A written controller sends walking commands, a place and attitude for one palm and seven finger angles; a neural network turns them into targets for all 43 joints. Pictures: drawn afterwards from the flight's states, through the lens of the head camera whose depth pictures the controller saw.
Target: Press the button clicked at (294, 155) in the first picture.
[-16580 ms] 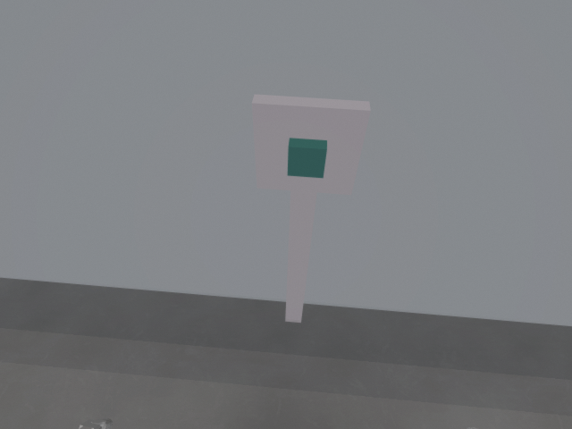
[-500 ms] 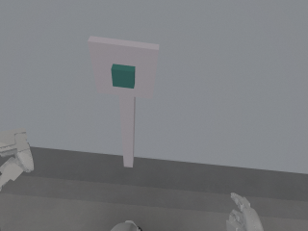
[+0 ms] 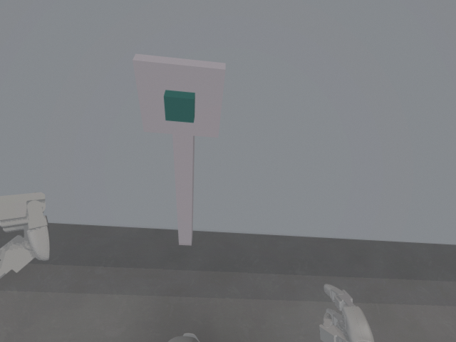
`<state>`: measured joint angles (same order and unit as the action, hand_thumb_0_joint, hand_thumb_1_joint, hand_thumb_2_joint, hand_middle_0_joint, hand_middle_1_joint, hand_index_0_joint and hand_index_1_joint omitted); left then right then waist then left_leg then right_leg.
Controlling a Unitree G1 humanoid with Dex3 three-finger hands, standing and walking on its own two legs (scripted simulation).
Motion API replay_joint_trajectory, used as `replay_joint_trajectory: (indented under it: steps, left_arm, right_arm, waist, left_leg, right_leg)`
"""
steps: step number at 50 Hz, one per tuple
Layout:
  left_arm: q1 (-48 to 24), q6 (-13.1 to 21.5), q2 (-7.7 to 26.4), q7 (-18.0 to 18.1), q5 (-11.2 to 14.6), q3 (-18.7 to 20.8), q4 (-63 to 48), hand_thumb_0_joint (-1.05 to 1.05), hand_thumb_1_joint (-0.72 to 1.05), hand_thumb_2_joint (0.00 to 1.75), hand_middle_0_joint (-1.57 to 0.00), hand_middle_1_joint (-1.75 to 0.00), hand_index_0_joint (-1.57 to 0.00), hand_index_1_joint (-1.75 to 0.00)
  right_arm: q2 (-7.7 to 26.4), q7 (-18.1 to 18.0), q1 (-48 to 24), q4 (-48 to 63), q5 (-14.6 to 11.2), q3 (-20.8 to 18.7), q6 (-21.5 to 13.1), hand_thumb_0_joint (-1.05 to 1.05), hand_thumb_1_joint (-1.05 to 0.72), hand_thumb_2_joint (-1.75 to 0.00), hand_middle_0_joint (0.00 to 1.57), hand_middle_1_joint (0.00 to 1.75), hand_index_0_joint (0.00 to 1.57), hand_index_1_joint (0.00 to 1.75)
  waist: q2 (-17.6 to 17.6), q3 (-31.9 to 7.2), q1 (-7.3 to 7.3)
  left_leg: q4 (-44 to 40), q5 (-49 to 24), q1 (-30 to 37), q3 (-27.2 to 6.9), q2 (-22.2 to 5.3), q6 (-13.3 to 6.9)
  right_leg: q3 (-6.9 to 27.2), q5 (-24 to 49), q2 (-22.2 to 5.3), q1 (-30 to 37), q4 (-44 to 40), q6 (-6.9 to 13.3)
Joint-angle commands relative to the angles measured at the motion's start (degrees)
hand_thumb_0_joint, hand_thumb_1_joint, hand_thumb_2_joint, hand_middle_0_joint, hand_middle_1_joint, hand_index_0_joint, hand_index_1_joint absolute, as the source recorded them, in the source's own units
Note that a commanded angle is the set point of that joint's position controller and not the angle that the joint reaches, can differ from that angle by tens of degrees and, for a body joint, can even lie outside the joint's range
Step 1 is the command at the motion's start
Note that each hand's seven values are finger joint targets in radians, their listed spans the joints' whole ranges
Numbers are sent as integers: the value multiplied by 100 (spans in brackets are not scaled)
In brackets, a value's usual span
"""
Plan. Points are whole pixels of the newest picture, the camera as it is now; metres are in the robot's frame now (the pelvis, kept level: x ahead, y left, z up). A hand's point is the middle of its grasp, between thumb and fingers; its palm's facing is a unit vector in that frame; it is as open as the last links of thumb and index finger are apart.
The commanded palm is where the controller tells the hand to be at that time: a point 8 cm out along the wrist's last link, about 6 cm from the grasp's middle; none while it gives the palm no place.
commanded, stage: step back with the hand held close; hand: left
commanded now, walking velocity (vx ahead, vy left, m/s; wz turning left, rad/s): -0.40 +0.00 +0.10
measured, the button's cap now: (180, 106) +0.62 +0.17 +0.06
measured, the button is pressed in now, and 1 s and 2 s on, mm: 0 0 0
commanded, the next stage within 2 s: stop stepping back and stand still in 0.04 s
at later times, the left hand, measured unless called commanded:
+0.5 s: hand out of the picture +0.04 +0.27 +0.18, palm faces +0.48 -0.81 -0.33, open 3.1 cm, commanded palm -0.01 +0.29 +0.19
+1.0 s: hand out of the picture -0.01 +0.26 +0.18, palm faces +0.50 -0.76 -0.42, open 3.1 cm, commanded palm -0.06 +0.30 +0.19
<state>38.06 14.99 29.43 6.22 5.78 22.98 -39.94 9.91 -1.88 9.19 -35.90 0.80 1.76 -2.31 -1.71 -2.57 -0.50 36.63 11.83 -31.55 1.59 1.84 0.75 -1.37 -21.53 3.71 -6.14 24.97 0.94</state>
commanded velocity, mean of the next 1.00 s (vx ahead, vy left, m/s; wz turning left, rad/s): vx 0.11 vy -0.01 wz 0.01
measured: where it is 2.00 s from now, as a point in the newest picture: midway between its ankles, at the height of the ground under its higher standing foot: outside the picture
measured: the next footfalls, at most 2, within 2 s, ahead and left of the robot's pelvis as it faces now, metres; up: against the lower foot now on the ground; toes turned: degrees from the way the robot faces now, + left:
left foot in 0.04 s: +0.12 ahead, +0.06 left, +0.00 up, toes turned -1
right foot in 0.32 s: -0.09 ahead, -0.07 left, +0.00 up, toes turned -1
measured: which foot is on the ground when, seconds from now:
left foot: up 0.00-0.02, down 0.04-0.30, up 0.32-0.52, down 0.54-0.74, up 0.76-1.00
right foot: down 0.00-0.08, up 0.10-0.30, down 0.32-1.00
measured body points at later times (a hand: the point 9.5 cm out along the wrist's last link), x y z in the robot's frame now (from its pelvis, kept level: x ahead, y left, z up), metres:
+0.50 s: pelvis -0.14 +0.01 +0.01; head -0.18 +0.04 +0.46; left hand +0.01 +0.31 +0.20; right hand +0.00 -0.24 -0.07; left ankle -0.13 +0.14 -0.71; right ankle -0.13 -0.09 -0.73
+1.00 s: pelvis -0.17 +0.01 +0.01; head -0.18 +0.00 +0.46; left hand -0.04 +0.30 +0.20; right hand +0.00 -0.23 -0.08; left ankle -0.15 +0.15 -0.71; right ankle -0.13 -0.07 -0.73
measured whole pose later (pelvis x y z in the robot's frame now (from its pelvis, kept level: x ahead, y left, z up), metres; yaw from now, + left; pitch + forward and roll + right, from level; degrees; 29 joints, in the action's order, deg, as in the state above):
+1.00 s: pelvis -0.17 +0.01 +0.01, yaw +5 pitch -1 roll +2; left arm 35.1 12.1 18.7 9.6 0.2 18.7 -30.7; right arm 13.4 -5.2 15.6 -37.6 0.8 -1.2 -6.4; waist -1.1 -1.6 -0.8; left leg 35.0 18.0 -18.0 4.0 -1.8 -1.9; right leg -6.3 -13.6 -1.3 -15.4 29.6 3.6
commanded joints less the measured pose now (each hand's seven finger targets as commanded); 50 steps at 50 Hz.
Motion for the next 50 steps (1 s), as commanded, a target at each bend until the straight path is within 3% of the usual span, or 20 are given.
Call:
replay_joint_trajectory:
  steps: [1, 3, 5, 7, 12, 14, 15, 16, 18, 24, 26, 28, 30, 35, 36, 37, 38, 43, 48, 50]
  left_arm:
    - [-1024, 11, 440, 88, -118, 367, -586, 0, 90, 90, -130, -150, -130, -150]
    - [-1318, 140, 637, 97, -144, 423, -546, 0, 90, 90, -130, -150, -130, -150]
    - [-911, 188, 601, 77, -124, 460, -799, 0, 90, 90, -130, -150, -130, -150]
    - [-276, 123, 563, 121, -64, 603, -984, 0, 90, 90, -130, -150, -130, -150]
    - [647, -115, 481, 205, -106, 754, -1197, 0, 90, 90, -130, -150, -130, -150]
    - [771, -222, 646, 231, -158, 839, -1130, 0, 90, 90, -130, -150, -130, -150]
    - [621, -256, 667, 241, -171, 865, -1062, 0, 90, 90, -130, -150, -130, -150]
    - [171, -279, 724, 324, -80, 1095, -1220, 0, 90, 90, -130, -150, -130, -150]
    - [-763, -398, 318, 355, -255, 633, -542, 0, 90, 90, -130, -150, -130, -150]
    - [-1659, -264, -93, 441, -531, -164, -191, 0, 90, 90, -130, -150, -130, -150]
    - [-1363, -165, 74, 456, -453, 14, -730, 0, 90, 90, -130, -150, -130, -150]
    - [-1107, 11, 355, 383, -452, 409, -1060, 0, 90, 90, -130, -150, -130, -150]
    - [-445, 39, 347, 336, -470, 580, -1212, 0, 90, 90, -130, -150, -130, -150]
    - [82, -68, 190, 384, -464, 589, -365, 0, 90, 90, -130, -150, -130, -150]
    - [144, -123, 200, 375, -480, 593, -51, 0, 90, 90, -130, -150, -130, -150]
    - [-131, -174, 296, 344, -421, 609, -90, 0, 90, 90, -130, -150, -130, -150]
    - [-693, -34, 388, 322, -365, 705, -219, 0, 90, 90, -130, -150, -130, -150]
    - [-819, 47, 6, 296, -460, 237, -5, 0, 90, 90, -130, -150, -130, -150]
    - [-776, 100, 78, 472, -510, 275, -375, 0, 90, 90, -130, -150, -130, -150]
    - [-739, 159, 82, 476, -460, 336, -527, 0, 90, 90, -130, -150, -130, -150]
  right_arm:
    - [925, -296, -613, 855, -74, -184, -172, 0, -90, -90, 20, 30, 20, 30]
    - [1053, -256, -294, 806, -90, -332, -386, 0, -90, -90, 20, 30, 20, 30]
    - [1101, -153, -372, 883, 80, -410, -561, 0, -90, -90, 20, 30, 20, 30]
    - [1032, -148, -357, 989, 50, -452, -579, 0, -90, -90, 20, 30, 20, 30]
    - [905, -99, -298, 1183, 35, -428, -513, 0, -90, -90, 20, 30, 20, 30]
    - [827, -141, -148, 1097, 12, -437, -442, 0, -90, -90, 20, 30, 20, 30]
    - [839, -155, -55, 985, 14, -531, -312, 0, -90, -90, 20, 30, 20, 30]
    - [901, -152, -127, 902, 130, -518, -237, 0, -90, -90, 20, 30, 20, 30]
    - [827, -224, -5, 776, -56, -551, -213, 0, -90, -90, 20, 30, 20, 30]
    - [876, -479, -161, 687, 16, -360, -676, 0, -90, -90, 20, 30, 20, 30]
    - [1066, -476, -22, 933, -41, -427, -790, 0, -90, -90, 20, 30, 20, 30]
    - [810, -304, -48, 829, 18, -396, -886, 0, -90, -90, 20, 30, 20, 30]
    - [757, -147, -167, 902, -13, -399, -924, 0, -90, -90, 20, 30, 20, 30]
    - [807, -183, -218, 968, -23, -416, -633, 0, -90, -90, 20, 30, 20, 30]
    - [767, -203, -219, 993, -33, -438, -557, 0, -90, -90, 20, 30, 20, 30]
    - [790, -197, -243, 1012, -59, -536, -475, 0, -90, -90, 20, 30, 20, 30]
    - [932, -200, -86, 856, 28, -571, -493, 0, -90, -90, 20, 30, 20, 30]
    - [825, -285, -150, 717, 6, -459, -578, 0, -90, -90, 20, 30, 20, 30]
    - [749, -404, -148, 792, 45, -409, -773, 0, -90, -90, 20, 30, 20, 30]
    - [890, -389, -76, 869, 25, -469, -791, 0, -90, -90, 20, 30, 20, 30]
  waist:
    - [477, 650, 287]
    - [1038, -291, 125]
    - [1374, -1095, -56]
    - [806, -1156, -96]
    - [1889, -723, -64]
    - [773, -588, -48]
    - [-582, -367, 48]
    - [-782, -253, 58]
    - [-913, 86, 356]
    - [124, 543, 203]
    - [1653, 364, 191]
    - [1979, 193, 274]
    - [1495, 374, 152]
    - [1113, 119, -23]
    - [2, 308, -72]
    - [-1380, 321, -5]
    - [-974, 313, 170]
    - [-496, 409, 209]
    - [-287, 168, 41]
    - [404, 176, 56]
  left_leg:
    - [-1321, -1906, 1539, -597, -434, -75]
    - [-1821, -4304, 2748, -1588, -1403, -549]
    - [-2675, -1274, 1869, -2495, -1928, -555]
    - [-3001, 413, 1579, -2109, -1687, -606]
    - [-3402, 2257, 229, -922, -776, 105]
    - [-1604, 1681, 741, -58, -44, 320]
    - [888, 1094, 1592, 17, 240, 281]
    - [2404, 837, 1465, -434, 181, 188]
    - [3088, 721, 663, -747, -324, 81]
    - [-794, 1192, 1592, 313, -305, -326]
    - [-2064, 1462, 2251, -1692, -1355, -833]
    - [-2703, 1630, 1969, -3217, -2010, -1198]
    - [-2606, 1888, 1350, -2597, -1928, -1250]
    - [-1481, 2791, -860, -708, -1009, -509]
    - [152, 2343, -1126, -220, -482, -328]
    - [2126, 1813, -1294, -17, -68, -193]
    - [2998, 1319, -904, -280, -222, -130]
    - [1914, 555, 288, -31, -487, -139]
    - [-746, 559, 1905, 414, -241, -320]
    - [-1537, 848, 2142, -382, -710, -520]
  right_leg:
    - [56, 2839, -965, -1648, 250, 60]
    - [311, 460, -32, -1573, 1384, -212]
    - [664, -1347, 185, -872, 2822, -56]
    - [494, -938, 125, -750, 2654, -11]
    - [-658, -871, 490, 671, 779, 131]
    - [-183, -741, -230, 181, -986, 299]
    - [1078, -1439, -1574, -1827, -1862, 629]
    - [2135, -1857, -2607, -2889, -2221, 1156]
    - [1667, -2635, -2403, -2834, -1838, 914]
    - [369, -1915, -1546, -1746, -590, 550]
    - [-271, -832, -593, -2139, 1576, 48]
    - [-83, -1015, -324, -2643, 3196, -83]
    - [249, -461, -635, -2378, 3044, -49]
    - [-433, -561, -217, 909, 685, 93]
    - [747, -1258, -819, 649, -337, 418]
    - [3194, -2300, -2214, -11, -1537, 998]
    - [3239, -1833, -2471, -616, -1657, 1046]
    - [1514, -1655, -1965, -1632, -1614, 711]
    - [854, -1270, -1585, -1409, -1050, 528]
    - [646, -698, -1153, -1335, -226, 188]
